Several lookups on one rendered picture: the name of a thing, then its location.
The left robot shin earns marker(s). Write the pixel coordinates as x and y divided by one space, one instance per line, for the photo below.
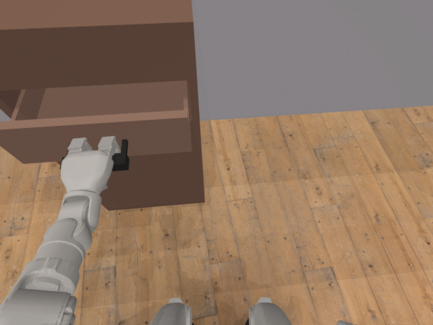
175 300

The left robot forearm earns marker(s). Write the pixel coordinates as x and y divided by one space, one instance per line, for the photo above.
57 262

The right robot shin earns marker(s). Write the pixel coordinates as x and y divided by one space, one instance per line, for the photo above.
264 300

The handle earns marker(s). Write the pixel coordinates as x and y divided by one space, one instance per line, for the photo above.
121 160

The cabinet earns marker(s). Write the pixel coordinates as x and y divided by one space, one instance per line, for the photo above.
73 43

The robot shin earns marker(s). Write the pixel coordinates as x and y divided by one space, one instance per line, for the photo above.
264 300
175 300

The robot left hand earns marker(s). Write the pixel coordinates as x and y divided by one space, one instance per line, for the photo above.
87 169

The left robot upper arm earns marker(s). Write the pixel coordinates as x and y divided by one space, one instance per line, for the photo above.
39 307

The drawer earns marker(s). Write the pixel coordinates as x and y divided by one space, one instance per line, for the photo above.
153 117

